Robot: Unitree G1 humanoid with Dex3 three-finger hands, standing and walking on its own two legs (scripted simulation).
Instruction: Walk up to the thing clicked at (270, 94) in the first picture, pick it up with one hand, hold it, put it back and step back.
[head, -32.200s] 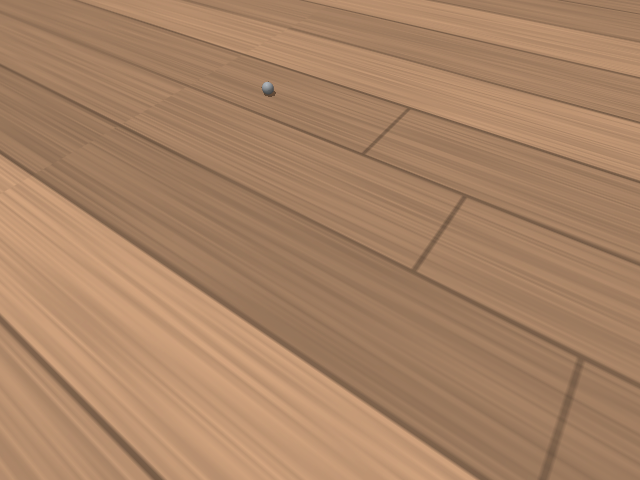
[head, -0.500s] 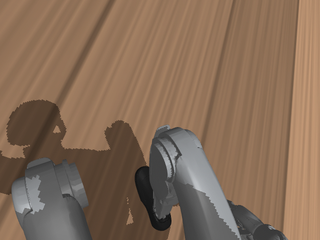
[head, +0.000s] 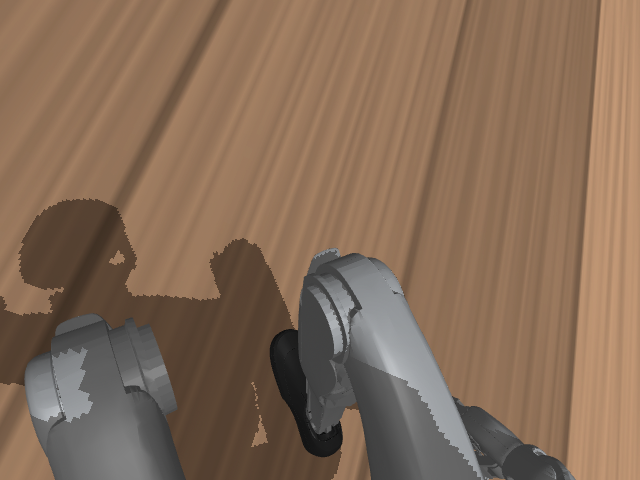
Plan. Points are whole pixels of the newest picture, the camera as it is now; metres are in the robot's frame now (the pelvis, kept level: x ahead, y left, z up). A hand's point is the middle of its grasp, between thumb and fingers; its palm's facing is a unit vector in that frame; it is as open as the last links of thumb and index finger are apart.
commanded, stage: open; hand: left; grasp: from above
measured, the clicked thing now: out of the picture +0.43 +0.38 -0.26
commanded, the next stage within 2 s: withdraw in 0.50 s
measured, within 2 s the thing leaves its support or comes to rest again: neither
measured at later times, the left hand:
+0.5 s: hand out of the picture +0.40 +0.39 -0.23, palm faces -0.44 -0.18 -0.88, open 13.8 cm
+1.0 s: hand out of the picture +0.41 +0.42 -0.12, palm faces -0.33 -0.08 -0.94, open 13.9 cm
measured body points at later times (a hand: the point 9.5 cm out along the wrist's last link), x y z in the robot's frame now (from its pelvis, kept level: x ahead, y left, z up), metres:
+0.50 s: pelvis +0.00 +0.00 +0.00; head +0.25 +0.14 +0.34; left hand +0.41 +0.39 -0.18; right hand +0.10 -0.26 -0.06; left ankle +0.06 +0.12 -0.26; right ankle +0.12 -0.12 -0.26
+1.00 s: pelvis +0.00 +0.00 +0.02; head +0.22 +0.12 +0.40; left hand +0.43 +0.42 -0.07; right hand +0.11 -0.26 -0.07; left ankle +0.06 +0.12 -0.26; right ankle +0.12 -0.12 -0.26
